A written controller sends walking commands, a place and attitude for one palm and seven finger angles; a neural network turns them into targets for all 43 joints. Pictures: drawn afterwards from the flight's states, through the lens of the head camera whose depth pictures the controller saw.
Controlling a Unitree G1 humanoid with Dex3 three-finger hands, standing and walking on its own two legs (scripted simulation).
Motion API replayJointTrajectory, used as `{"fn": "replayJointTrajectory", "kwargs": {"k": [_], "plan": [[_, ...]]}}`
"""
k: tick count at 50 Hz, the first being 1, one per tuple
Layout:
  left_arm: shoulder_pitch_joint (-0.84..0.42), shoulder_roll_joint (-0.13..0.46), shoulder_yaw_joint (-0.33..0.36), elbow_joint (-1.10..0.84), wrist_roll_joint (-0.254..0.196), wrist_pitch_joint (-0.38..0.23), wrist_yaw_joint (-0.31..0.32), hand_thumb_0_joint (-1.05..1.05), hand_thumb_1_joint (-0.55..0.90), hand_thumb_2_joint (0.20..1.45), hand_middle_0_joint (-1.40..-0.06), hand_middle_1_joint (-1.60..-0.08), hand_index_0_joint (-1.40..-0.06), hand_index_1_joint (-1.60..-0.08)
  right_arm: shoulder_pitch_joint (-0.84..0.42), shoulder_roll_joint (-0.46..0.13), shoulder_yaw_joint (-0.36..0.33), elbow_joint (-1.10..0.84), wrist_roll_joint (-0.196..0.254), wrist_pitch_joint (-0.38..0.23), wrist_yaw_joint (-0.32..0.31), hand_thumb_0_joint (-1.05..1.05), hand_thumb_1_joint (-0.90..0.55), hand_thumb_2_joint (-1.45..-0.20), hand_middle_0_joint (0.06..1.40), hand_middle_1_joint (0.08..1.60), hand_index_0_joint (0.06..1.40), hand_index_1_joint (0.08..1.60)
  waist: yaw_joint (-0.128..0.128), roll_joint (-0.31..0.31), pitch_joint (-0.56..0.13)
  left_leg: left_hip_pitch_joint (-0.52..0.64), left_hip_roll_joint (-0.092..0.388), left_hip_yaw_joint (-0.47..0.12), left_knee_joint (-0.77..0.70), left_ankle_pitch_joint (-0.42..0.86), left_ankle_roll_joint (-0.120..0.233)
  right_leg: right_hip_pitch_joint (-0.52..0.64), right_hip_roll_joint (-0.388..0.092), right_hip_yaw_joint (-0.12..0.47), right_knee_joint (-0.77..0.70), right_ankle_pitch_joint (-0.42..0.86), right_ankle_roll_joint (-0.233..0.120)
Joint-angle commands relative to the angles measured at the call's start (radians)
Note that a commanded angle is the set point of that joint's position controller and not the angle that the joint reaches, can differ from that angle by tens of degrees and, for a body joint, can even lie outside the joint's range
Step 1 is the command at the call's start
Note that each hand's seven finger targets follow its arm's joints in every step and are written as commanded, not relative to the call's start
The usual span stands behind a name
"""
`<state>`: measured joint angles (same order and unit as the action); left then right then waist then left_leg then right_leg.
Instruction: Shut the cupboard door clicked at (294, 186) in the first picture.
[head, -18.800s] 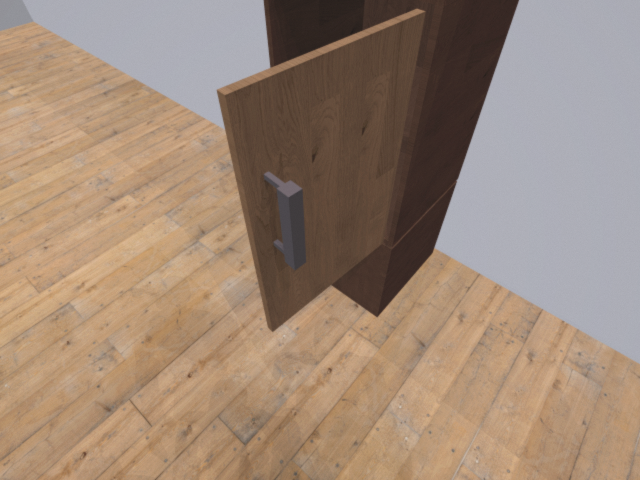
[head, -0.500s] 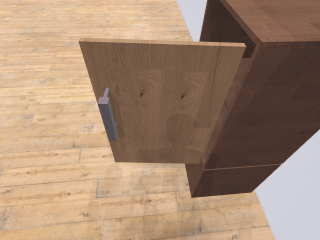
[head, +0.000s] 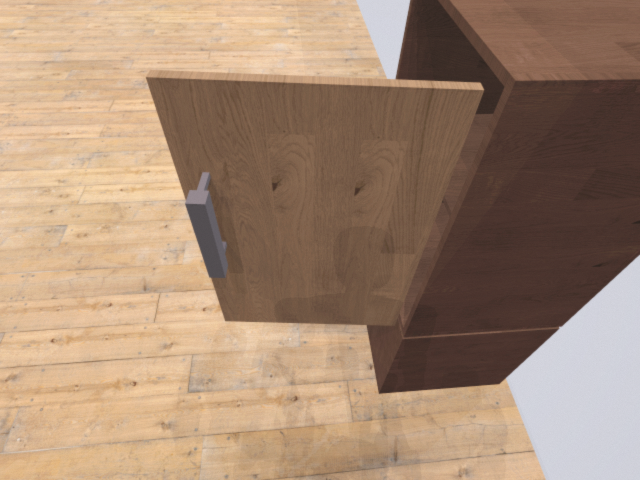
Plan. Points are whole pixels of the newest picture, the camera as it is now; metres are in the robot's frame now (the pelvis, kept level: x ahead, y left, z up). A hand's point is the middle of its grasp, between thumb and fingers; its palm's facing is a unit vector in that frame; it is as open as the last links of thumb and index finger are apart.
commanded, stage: raise the hand and make a fist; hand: left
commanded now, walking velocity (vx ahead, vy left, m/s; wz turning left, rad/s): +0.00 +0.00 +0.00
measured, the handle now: (212, 227) +0.46 +0.20 +0.02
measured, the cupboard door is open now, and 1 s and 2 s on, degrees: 84 84 84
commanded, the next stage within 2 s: bring the fist close to the handle in 1.86 s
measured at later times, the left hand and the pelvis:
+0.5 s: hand (187, 473) +0.14 +0.16 -0.04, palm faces +0.11 -0.99 -0.07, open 5.5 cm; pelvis -0.02 -0.05 -0.11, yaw +3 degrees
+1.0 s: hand (179, 427) +0.18 +0.18 -0.02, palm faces +0.02 -1.00 -0.03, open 3.4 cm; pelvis -0.01 -0.01 -0.08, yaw +1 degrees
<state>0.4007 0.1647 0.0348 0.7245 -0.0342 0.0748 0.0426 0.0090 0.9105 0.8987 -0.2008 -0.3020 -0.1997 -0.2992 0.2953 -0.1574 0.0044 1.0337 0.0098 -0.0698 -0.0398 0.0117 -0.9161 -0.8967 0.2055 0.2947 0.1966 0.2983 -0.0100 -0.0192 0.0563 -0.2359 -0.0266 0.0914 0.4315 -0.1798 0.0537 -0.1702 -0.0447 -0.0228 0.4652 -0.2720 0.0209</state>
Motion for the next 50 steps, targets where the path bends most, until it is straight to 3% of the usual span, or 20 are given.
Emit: {"fn": "replayJointTrajectory", "kwargs": {"k": [1,2,3,4,5,6,7,9,10,12,15,18,21,24,27,30,33,39,46,50], "plan": [[-0.019,-0.021,-0.090,-0.753,-0.118,-0.161,0.065,0.000,0.900,0.900,-0.255,-0.360,-0.255,-0.360,-0.073,-0.180,-0.005,-0.274,0.041,-0.290,-0.030,0.000,-0.900,-0.900,0.200,0.300,0.200,0.300,-0.047,0.134,-0.130,0.092,0.103,-0.204,-0.070,0.010,-0.099,-0.263,0.057,-0.079,0.151,-0.071,-0.036],[-0.094,0.002,-0.043,-0.754,-0.128,-0.216,0.054,0.000,0.900,0.900,-0.273,-0.380,-0.273,-0.380,-0.076,-0.215,-0.036,-0.329,0.027,-0.298,-0.013,0.000,-0.900,-0.900,0.200,0.300,0.200,0.300,-0.063,0.054,-0.007,-0.039,0.071,-0.210,-0.024,-0.193,-0.073,-0.299,0.052,-0.087,0.088,-0.068,-0.039],[-0.060,0.048,0.027,-0.634,-0.126,-0.276,0.031,0.000,0.900,0.900,-0.292,-0.400,-0.292,-0.400,-0.089,-0.232,-0.050,-0.353,0.016,-0.301,-0.004,0.000,-0.900,-0.900,0.200,0.300,0.200,0.300,-0.061,-0.018,0.035,-0.154,0.045,-0.199,0.047,-0.266,-0.066,-0.364,0.047,-0.093,0.080,-0.116,-0.042],[0.048,0.035,0.063,-0.534,-0.147,-0.354,-0.008,0.000,0.900,0.900,-0.310,-0.420,-0.310,-0.420,-0.111,-0.227,-0.061,-0.380,0.005,-0.300,0.008,0.000,-0.900,-0.900,0.200,0.300,0.200,0.300,-0.030,-0.106,0.030,-0.237,0.032,-0.179,0.137,-0.257,-0.062,-0.433,0.049,-0.095,0.125,-0.172,-0.043],[0.147,0.049,0.115,-0.461,-0.160,-0.441,-0.065,0.000,0.900,0.900,-0.328,-0.440,-0.328,-0.440,-0.119,-0.220,-0.074,-0.414,0.007,-0.298,0.026,0.000,-0.900,-0.900,0.200,0.300,0.200,0.300,0.021,-0.127,-0.020,-0.296,0.017,-0.152,0.207,-0.227,-0.073,-0.447,0.049,-0.092,0.180,-0.207,-0.054],[0.198,0.008,0.099,-0.439,-0.185,-0.537,-0.131,0.000,0.900,0.900,-0.347,-0.460,-0.347,-0.460,-0.138,-0.206,-0.077,-0.447,-0.003,-0.296,0.042,0.000,-0.900,-0.900,0.200,0.300,0.200,0.300,0.047,-0.194,-0.061,-0.372,0.012,-0.130,0.289,-0.222,-0.080,-0.508,0.047,-0.089,0.253,-0.253,-0.055],[0.212,0.015,0.120,-0.444,-0.212,-0.636,-0.206,0.000,0.900,0.900,-0.365,-0.480,-0.365,-0.480,-0.155,-0.207,-0.087,-0.475,-0.009,-0.292,0.054,0.000,-0.900,-0.900,0.200,0.300,0.200,0.300,0.065,-0.219,-0.097,-0.441,0.007,-0.114,0.368,-0.222,-0.081,-0.556,0.045,-0.065,0.312,-0.278,-0.058],[0.209,0.093,0.174,-0.474,-0.243,-0.783,-0.347,0.000,0.900,0.900,-0.402,-0.520,-0.402,-0.520,-0.182,-0.219,-0.105,-0.541,-0.005,-0.281,0.066,0.000,-0.900,-0.900,0.200,0.300,0.200,0.300,0.075,-0.169,-0.186,-0.556,-0.002,-0.095,0.504,-0.213,-0.072,-0.586,0.030,0.008,0.410,-0.265,-0.065],[0.241,0.151,0.235,-0.450,-0.244,-0.777,-0.380,0.000,0.900,0.900,-0.420,-0.540,-0.420,-0.540,-0.183,-0.217,-0.110,-0.570,0.007,-0.267,0.068,0.000,-0.900,-0.900,0.200,0.300,0.200,0.300,0.101,-0.078,-0.207,-0.583,-0.006,-0.087,0.528,-0.207,-0.065,-0.576,0.024,0.048,0.429,-0.251,-0.071],[0.163,0.178,0.231,-0.629,-0.287,-0.708,-0.418,0.000,0.900,0.900,-0.457,-0.580,-0.457,-0.580,-0.222,-0.229,-0.103,-0.666,0.026,-0.248,0.057,0.000,-0.900,-0.900,0.200,0.300,0.200,0.300,0.103,0.042,-0.288,-0.580,-0.015,-0.071,0.540,-0.255,-0.049,-0.566,0.022,0.091,0.425,-0.325,-0.065],[0.050,0.224,0.260,-0.893,-0.320,-0.623,-0.379,0.000,0.900,0.900,-0.512,-0.640,-0.512,-0.640,-0.192,-0.210,-0.097,-0.709,0.033,-0.234,0.018,0.000,-0.900,-0.900,0.200,0.300,0.200,0.300,0.068,0.069,-0.377,-0.567,0.002,-0.092,0.591,-0.242,-0.031,-0.573,0.029,0.134,0.405,-0.341,-0.042],[-0.031,0.214,0.221,-1.108,-0.296,-0.664,-0.321,0.000,0.900,0.900,-0.567,-0.700,-0.567,-0.700,-0.138,-0.186,-0.086,-0.683,0.023,-0.241,-0.006,0.000,-0.900,-0.900,0.200,0.300,0.200,0.300,0.010,0.097,-0.399,-0.533,0.022,-0.111,0.656,-0.156,-0.018,-0.592,0.030,0.144,0.419,-0.169,-0.025],[-0.091,0.188,0.170,-1.075,-0.286,-0.699,-0.345,0.000,0.900,0.900,-0.622,-0.760,-0.622,-0.760,-0.111,-0.190,-0.078,-0.622,0.017,-0.247,-0.031,0.000,-0.900,-0.900,0.200,0.300,0.200,0.300,-0.047,0.041,-0.348,-0.586,0.039,-0.130,0.724,-0.132,-0.014,-0.649,0.038,0.138,0.461,-0.055,-0.008],[-0.050,0.203,0.181,-0.976,-0.299,-0.647,-0.409,0.000,0.900,0.900,-0.677,-0.820,-0.677,-0.820,-0.110,-0.199,-0.074,-0.602,0.027,-0.244,-0.042,0.000,-0.900,-0.900,0.200,0.300,0.200,0.300,-0.040,0.037,-0.352,-0.613,0.043,-0.134,0.719,-0.151,-0.016,-0.634,0.039,0.134,0.446,-0.093,-0.006],[0.031,0.238,0.244,-0.931,-0.322,-0.533,-0.453,0.000,0.900,0.900,-0.732,-0.880,-0.732,-0.880,-0.123,-0.191,-0.071,-0.623,0.043,-0.223,-0.049,0.000,-0.900,-0.900,0.200,0.300,0.200,0.300,0.010,0.012,-0.421,-0.615,0.037,-0.132,0.701,-0.108,-0.015,-0.510,0.011,0.180,0.416,-0.016,0.028],[0.082,0.253,0.305,-0.935,-0.339,-0.452,-0.428,0.000,0.900,0.900,-0.787,-0.940,-0.787,-0.940,-0.144,-0.171,-0.068,-0.640,0.043,-0.201,-0.049,0.000,-0.900,-0.900,0.200,0.300,0.200,0.300,0.051,0.007,-0.452,-0.580,0.035,-0.137,0.658,-0.058,-0.018,-0.435,0.009,0.162,0.420,0.077,0.038],[0.105,0.210,0.296,-0.979,-0.346,-0.462,-0.384,0.000,0.900,0.900,-0.842,-1.000,-0.842,-1.000,-0.135,-0.158,-0.069,-0.645,0.037,-0.196,-0.043,0.000,-0.900,-0.900,0.200,0.300,0.200,0.300,0.051,-0.018,-0.447,-0.537,0.036,-0.141,0.608,-0.030,-0.025,-0.430,0.015,0.106,0.434,0.144,0.029],[0.104,0.162,0.215,-0.956,-0.320,-0.535,-0.349,0.000,0.900,0.900,-0.952,-1.120,-0.952,-1.120,-0.118,-0.179,-0.070,-0.640,0.030,-0.207,-0.033,0.000,-0.900,-0.900,0.200,0.300,0.200,0.300,0.026,-0.010,-0.368,-0.514,0.035,-0.144,0.556,-0.090,-0.027,-0.533,0.044,0.035,0.443,-0.017,-0.014],[0.065,0.195,0.190,-1.073,-0.292,-0.551,-0.303,0.000,0.900,0.900,-1.080,-1.260,-1.080,-1.260,-0.111,-0.199,-0.062,-0.666,0.032,-0.210,-0.034,0.000,-0.900,-0.900,0.200,0.300,0.200,0.300,0.035,0.107,-0.394,-0.407,0.040,-0.158,0.477,-0.132,-0.024,-0.557,0.070,-0.025,0.448,-0.117,-0.052],[0.056,0.196,0.187,-1.062,-0.270,-0.517,-0.257,0.000,0.900,0.900,-1.153,-1.340,-1.153,-1.340,-0.103,-0.206,-0.055,-0.671,0.032,-0.191,-0.031,0.000,-0.900,-0.900,0.200,0.300,0.200,0.300,0.026,0.089,-0.345,-0.381,0.051,-0.186,0.421,-0.187,-0.028,-0.557,0.082,-0.050,0.431,-0.134,-0.054]]}}
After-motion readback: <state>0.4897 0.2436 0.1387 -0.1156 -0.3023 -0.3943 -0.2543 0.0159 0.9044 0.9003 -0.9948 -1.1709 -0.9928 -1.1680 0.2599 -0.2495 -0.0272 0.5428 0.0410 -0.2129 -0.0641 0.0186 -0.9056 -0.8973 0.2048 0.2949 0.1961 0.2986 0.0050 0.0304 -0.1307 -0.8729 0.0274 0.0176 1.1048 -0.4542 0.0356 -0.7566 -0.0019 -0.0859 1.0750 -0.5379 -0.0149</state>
